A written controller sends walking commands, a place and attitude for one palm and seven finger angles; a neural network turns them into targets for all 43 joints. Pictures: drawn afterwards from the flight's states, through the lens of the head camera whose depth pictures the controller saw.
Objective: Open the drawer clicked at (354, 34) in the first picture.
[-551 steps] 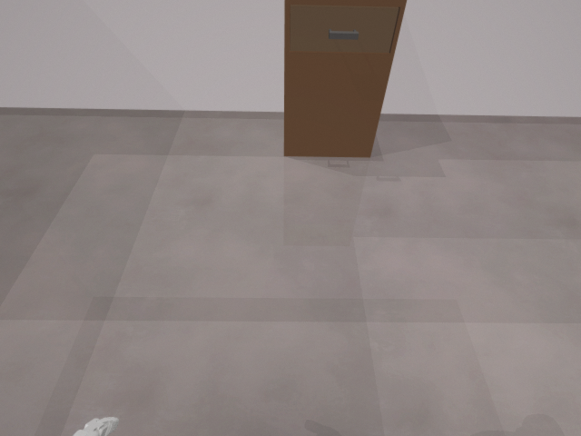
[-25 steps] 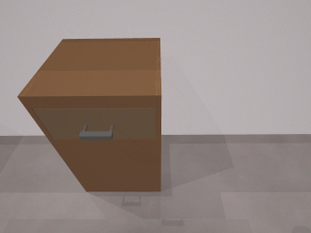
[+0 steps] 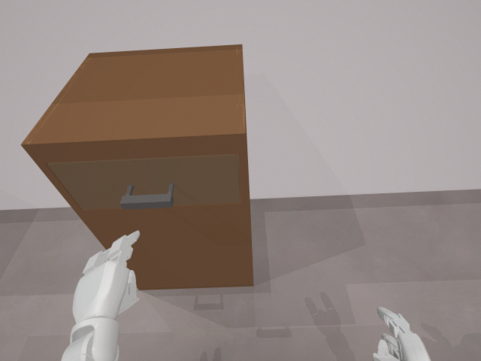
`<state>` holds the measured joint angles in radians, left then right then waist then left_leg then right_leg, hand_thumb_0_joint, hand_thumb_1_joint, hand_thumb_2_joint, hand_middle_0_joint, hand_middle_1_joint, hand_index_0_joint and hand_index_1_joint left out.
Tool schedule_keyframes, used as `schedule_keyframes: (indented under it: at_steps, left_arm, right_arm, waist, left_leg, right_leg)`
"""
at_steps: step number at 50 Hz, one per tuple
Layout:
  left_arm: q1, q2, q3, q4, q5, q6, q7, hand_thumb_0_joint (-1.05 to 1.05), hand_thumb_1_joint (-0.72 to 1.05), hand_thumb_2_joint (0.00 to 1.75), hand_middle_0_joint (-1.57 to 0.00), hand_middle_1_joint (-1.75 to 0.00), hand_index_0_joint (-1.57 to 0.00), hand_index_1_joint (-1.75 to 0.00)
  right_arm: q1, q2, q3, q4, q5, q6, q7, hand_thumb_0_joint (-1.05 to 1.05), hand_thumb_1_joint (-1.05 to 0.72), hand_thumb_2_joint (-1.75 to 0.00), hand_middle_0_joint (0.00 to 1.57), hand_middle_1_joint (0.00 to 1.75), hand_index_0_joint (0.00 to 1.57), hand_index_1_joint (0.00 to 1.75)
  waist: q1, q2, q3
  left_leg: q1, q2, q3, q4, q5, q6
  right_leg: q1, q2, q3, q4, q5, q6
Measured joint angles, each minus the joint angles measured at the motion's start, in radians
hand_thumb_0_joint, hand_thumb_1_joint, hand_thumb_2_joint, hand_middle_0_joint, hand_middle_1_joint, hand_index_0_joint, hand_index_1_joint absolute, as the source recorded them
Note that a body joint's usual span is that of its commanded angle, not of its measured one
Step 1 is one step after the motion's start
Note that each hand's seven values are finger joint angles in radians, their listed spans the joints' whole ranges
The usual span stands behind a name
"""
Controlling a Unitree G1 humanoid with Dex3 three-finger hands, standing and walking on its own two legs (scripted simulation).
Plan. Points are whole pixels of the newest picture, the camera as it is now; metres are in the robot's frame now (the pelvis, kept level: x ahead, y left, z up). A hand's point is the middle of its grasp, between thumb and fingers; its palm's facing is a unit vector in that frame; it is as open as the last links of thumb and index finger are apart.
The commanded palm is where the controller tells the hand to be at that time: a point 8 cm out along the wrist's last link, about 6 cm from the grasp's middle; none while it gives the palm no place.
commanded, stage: raise the hand with hooked fingers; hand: left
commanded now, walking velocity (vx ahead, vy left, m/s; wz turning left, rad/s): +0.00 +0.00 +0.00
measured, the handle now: (149, 194) +0.51 +0.26 -0.07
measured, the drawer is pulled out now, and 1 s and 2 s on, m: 0.00 0.00 0.00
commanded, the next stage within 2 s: move the hooked fingers above the handle in 1.62 s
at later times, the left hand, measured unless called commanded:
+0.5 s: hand (125, 284) +0.25 +0.21 +0.01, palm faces +0.06 -0.05 -1.00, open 10.7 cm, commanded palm +0.20 +0.21 +0.05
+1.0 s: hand (120, 238) +0.30 +0.22 +0.06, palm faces +0.11 -0.10 -0.99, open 13.4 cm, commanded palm +0.27 +0.22 +0.12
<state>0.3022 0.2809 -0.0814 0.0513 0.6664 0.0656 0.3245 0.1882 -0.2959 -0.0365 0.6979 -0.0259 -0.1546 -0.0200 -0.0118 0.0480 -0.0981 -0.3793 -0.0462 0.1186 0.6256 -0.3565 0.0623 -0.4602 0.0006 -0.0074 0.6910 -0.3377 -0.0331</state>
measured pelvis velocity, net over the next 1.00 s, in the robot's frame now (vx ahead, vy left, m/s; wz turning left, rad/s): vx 0.00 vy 0.00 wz -0.08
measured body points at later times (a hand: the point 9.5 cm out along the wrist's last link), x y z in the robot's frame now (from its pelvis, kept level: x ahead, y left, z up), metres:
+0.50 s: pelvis +0.00 -0.05 -0.02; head +0.04 -0.09 +0.43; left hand +0.24 +0.21 +0.06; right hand +0.22 -0.23 -0.13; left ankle -0.02 +0.08 -0.72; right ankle +0.01 -0.10 -0.72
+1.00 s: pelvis +0.00 +0.00 +0.00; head +0.01 -0.04 +0.45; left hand +0.29 +0.22 +0.11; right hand +0.19 -0.25 -0.09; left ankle -0.02 +0.10 -0.72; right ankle +0.01 -0.10 -0.72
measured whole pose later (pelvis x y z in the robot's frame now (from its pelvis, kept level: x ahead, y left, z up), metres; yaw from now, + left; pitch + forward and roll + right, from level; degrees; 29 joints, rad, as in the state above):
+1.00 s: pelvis +0.00 +0.00 +0.00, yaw -5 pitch +5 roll +1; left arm 0.05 0.37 -0.09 0.07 0.97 0.18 0.28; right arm 0.09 -0.25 -0.03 0.62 0.01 0.09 -0.05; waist 0.06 0.06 -0.08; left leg -0.33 -0.08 -0.04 0.60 -0.35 0.04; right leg -0.42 0.06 0.06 0.64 -0.30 -0.03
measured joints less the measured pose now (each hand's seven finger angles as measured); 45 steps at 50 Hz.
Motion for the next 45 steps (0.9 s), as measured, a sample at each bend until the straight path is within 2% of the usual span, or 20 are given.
schedule_keyframes:
  at_steps: [3, 6, 9, 12, 14, 16, 18, 21, 24, 26, 30, 33, 36, 38, 41, 45]
  left_arm:
    - [0.03, -0.013, -0.002, -0.019, 0.177, -0.045, 0.026, 0.01, 0.72, 0.81, -0.21, -0.43, -0.2, -0.43]
    - [0.107, -0.015, -0.02, -0.019, 0.307, -0.088, 0.052, 0.01, 0.65, 0.78, -0.22, -0.47, -0.21, -0.47]
    - [0.175, 0.01, -0.019, -0.002, 0.403, -0.102, 0.1, 0.0, 0.57, 0.75, -0.23, -0.51, -0.23, -0.52]
    - [0.167, 0.059, 0.007, 0.013, 0.455, -0.114, 0.15, 0.0, 0.49, 0.72, -0.25, -0.56, -0.24, -0.56]
    - [0.123, 0.085, 0.033, 0.014, 0.455, -0.134, 0.172, 0.0, 0.43, 0.7, -0.26, -0.59, -0.25, -0.6]
    - [0.06, 0.104, 0.054, 0.007, 0.434, -0.153, 0.181, 0.0, 0.38, 0.68, -0.27, -0.62, -0.26, -0.63]
    - [-0.013, 0.111, 0.063, 0.005, 0.41, -0.155, 0.176, 0.0, 0.34, 0.66, -0.27, -0.65, -0.26, -0.66]
    - [-0.109, 0.11, 0.056, 0.018, 0.378, -0.104, 0.139, 0.0, 0.27, 0.63, -0.27, -0.7, -0.27, -0.7]
    - [-0.144, 0.109, 0.052, 0.031, 0.343, -0.031, 0.065, 0.0, 0.2, 0.6, -0.27, -0.74, -0.27, -0.74]
    - [-0.126, 0.116, 0.06, 0.028, 0.317, -0.006, 0.015, 0.0, 0.16, 0.58, -0.27, -0.77, -0.27, -0.77]
    - [-0.048, 0.124, 0.073, -0.012, 0.287, -0.02, -0.052, 0.0, 0.07, 0.54, -0.28, -0.83, -0.27, -0.83]
    - [-0.006, 0.121, 0.081, -0.054, 0.298, -0.074, -0.035, 0.0, 0.0, 0.51, -0.29, -0.87, -0.28, -0.88]
    - [-0.007, 0.121, 0.094, -0.077, 0.326, -0.123, 0.024, 0.0, -0.07, 0.48, -0.29, -0.92, -0.29, -0.92]
    - [-0.032, 0.119, 0.102, -0.073, 0.34, -0.126, 0.07, 0.0, -0.11, 0.46, -0.3, -0.95, -0.29, -0.95]
    - [-0.089, 0.109, 0.105, -0.042, 0.336, -0.072, 0.106, 0.0, -0.18, 0.43, -0.3, -0.99, -0.3, -1.0]
    - [-0.17, 0.093, 0.071, 0.003, 0.304, 0.05, 0.064, 0.0, -0.27, 0.39, -0.31, -1.05, -0.3, -1.06]
  right_arm:
    - [-0.078, 0.012, -0.007, -0.11, 0.0, 0.096, 0.044, 0.01, -0.92, -0.9, 0.2, 0.29, 0.2, 0.3]
    - [-0.124, 0.018, -0.005, -0.19, -0.005, 0.165, 0.07, 0.01, -0.92, -0.9, 0.2, 0.29, 0.2, 0.3]
    - [-0.147, 0.021, -0.006, -0.23, -0.022, 0.212, 0.073, 0.01, -0.91, -0.9, 0.2, 0.29, 0.2, 0.3]
    - [-0.167, 0.03, -0.005, -0.224, -0.042, 0.233, 0.059, 0.0, -0.91, -0.9, 0.2, 0.29, 0.2, 0.3]
    - [-0.181, 0.041, 0.001, -0.204, -0.048, 0.236, 0.047, 0.0, -0.91, -0.9, 0.2, 0.29, 0.2, 0.3]
    - [-0.193, 0.058, 0.013, -0.181, -0.051, 0.233, 0.038, 0.0, -0.91, -0.9, 0.2, 0.29, 0.2, 0.3]
    - [-0.198, 0.081, 0.027, -0.158, -0.049, 0.231, 0.031, 0.0, -0.91, -0.9, 0.2, 0.29, 0.2, 0.3]
    - [-0.183, 0.113, 0.056, -0.131, -0.037, 0.243, 0.025, 0.0, -0.91, -0.9, 0.2, 0.29, 0.2, 0.3]
    - [-0.144, 0.129, 0.084, -0.113, -0.014, 0.266, 0.019, 0.01, -0.91, -0.89, 0.2, 0.3, 0.21, 0.3]
    - [-0.116, 0.125, 0.096, -0.107, -0.004, 0.273, 0.014, 0.01, -0.91, -0.89, 0.21, 0.3, 0.21, 0.3]
    - [-0.066, 0.082, 0.081, -0.102, 0.0, 0.266, 0.003, 0.01, -0.91, -0.89, 0.21, 0.3, 0.21, 0.3]
    - [-0.043, 0.038, 0.04, -0.092, -0.009, 0.251, -0.008, 0.01, -0.91, -0.89, 0.21, 0.3, 0.21, 0.3]
    - [-0.032, 0.006, -0.003, -0.075, -0.016, 0.239, -0.015, 0.01, -0.91, -0.9, 0.2, 0.3, 0.2, 0.3]
    - [-0.034, -0.006, -0.028, -0.062, -0.015, 0.235, -0.015, 0.01, -0.91, -0.9, 0.2, 0.29, 0.2, 0.3]
    - [-0.047, -0.009, -0.049, -0.05, -0.002, 0.238, -0.01, 0.01, -0.91, -0.9, 0.2, 0.29, 0.2, 0.3]
    - [-0.072, 0.009, -0.041, -0.052, 0.022, 0.243, -0.014, 0.01, -0.91, -0.9, 0.2, 0.29, 0.2, 0.3]
  waist:
    - [0.025, -0.036, -0.013]
    - [0.063, -0.075, -0.006]
    - [0.107, -0.097, -0.003]
    - [0.141, -0.097, -0.006]
    - [0.153, -0.085, -0.008]
    - [0.152, -0.065, -0.007]
    - [0.14, -0.044, -0.002]
    - [0.114, -0.021, 0.003]
    - [0.097, -0.018, 0.009]
    - [0.085, -0.02, 0.013]
    - [0.066, -0.017, 0.027]
    - [0.061, -0.012, 0.035]
    - [0.058, -0.013, 0.033]
    - [0.057, -0.012, 0.027]
    - [0.057, -0.005, 0.016]
    - [0.06, 0.008, 0.01]
  left_leg:
    - [-0.047, 0.021, 0.026, 0.037, -0.014, -0.013]
    - [-0.085, 0.034, 0.026, 0.074, -0.027, -0.028]
    - [-0.132, 0.043, 0.005, 0.121, -0.043, -0.04]
    - [-0.19, 0.044, -0.033, 0.186, -0.064, -0.051]
    - [-0.225, 0.044, -0.058, 0.232, -0.08, -0.057]
    - [-0.248, 0.045, -0.079, 0.268, -0.093, -0.062]
    - [-0.255, 0.046, -0.093, 0.284, -0.099, -0.069]
    - [-0.235, 0.047, -0.097, 0.257, -0.089, -0.076]
    - [-0.174, 0.033, -0.099, 0.175, -0.05, -0.07]
    - [-0.131, 0.023, -0.103, 0.123, -0.038, -0.063]
    - [-0.069, 0.008, -0.13, 0.055, -0.02, -0.054]
    - [-0.059, 0.0, -0.157, 0.04, -0.023, -0.055]
    - [-0.073, -0.005, -0.162, 0.048, -0.027, -0.06]
    - [-0.082, -0.01, -0.164, 0.055, -0.031, -0.062]
    - [-0.08, -0.017, -0.163, 0.058, -0.029, -0.055]
    - [-0.033, -0.025, -0.159, 0.028, -0.015, -0.039]
  right_leg:
    - [-0.061, 0.022, 0.023, 0.042, -0.005, -0.017]
    - [-0.101, 0.032, 0.021, 0.081, -0.019, -0.032]
    - [-0.137, 0.036, -0.002, 0.119, -0.038, -0.047]
    - [-0.176, 0.032, -0.042, 0.166, -0.065, -0.061]
    - [-0.198, 0.029, -0.067, 0.2, -0.085, -0.069]
    - [-0.21, 0.027, -0.089, 0.225, -0.1, -0.075]
    - [-0.21, 0.027, -0.103, 0.233, -0.106, -0.081]
    - [-0.191, 0.031, -0.102, 0.208, -0.095, -0.082]
    - [-0.152, 0.045, -0.064, 0.148, -0.064, -0.077]
    - [-0.124, 0.057, -0.028, 0.107, -0.041, -0.072]
    - [-0.081, 0.081, 0.029, 0.048, -0.01, -0.066]
    - [-0.075, 0.092, 0.05, 0.032, 0.001, -0.06]
    - [-0.088, 0.091, 0.054, 0.037, 0.001, -0.053]
    - [-0.096, 0.086, 0.053, 0.043, -0.001, -0.047]
    - [-0.089, 0.079, 0.055, 0.039, 0.001, -0.036]
    - [-0.04, 0.069, 0.062, 0.005, 0.014, -0.02]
